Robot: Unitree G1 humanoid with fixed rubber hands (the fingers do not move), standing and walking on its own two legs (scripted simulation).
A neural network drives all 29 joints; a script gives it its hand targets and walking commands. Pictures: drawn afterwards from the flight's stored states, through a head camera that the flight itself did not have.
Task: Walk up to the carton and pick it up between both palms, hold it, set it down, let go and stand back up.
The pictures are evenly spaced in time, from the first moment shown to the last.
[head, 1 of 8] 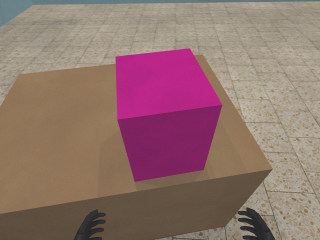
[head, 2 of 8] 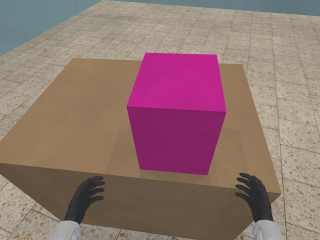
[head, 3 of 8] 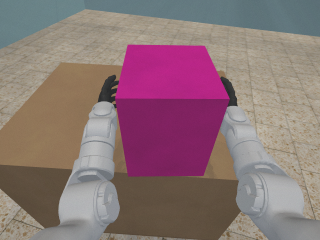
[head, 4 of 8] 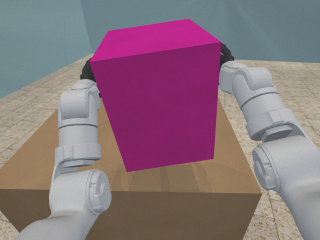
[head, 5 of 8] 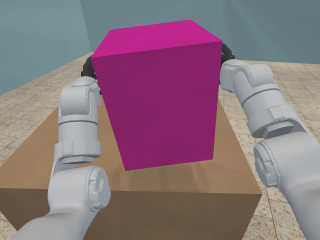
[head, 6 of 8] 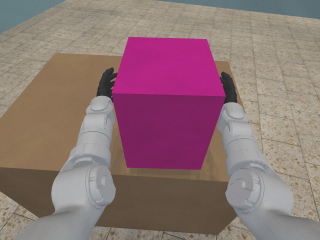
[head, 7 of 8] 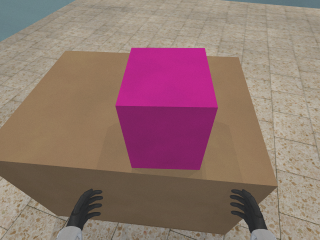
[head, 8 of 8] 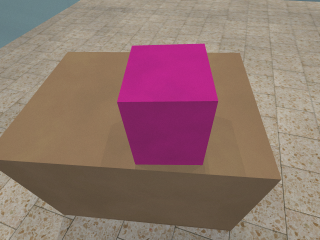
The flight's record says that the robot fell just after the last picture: no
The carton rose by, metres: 0.25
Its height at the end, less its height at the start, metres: +0.00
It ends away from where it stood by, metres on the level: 0.02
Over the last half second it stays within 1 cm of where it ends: yes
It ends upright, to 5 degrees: yes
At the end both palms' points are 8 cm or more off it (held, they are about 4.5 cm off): yes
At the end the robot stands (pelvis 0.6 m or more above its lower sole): yes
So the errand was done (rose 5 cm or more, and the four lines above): yes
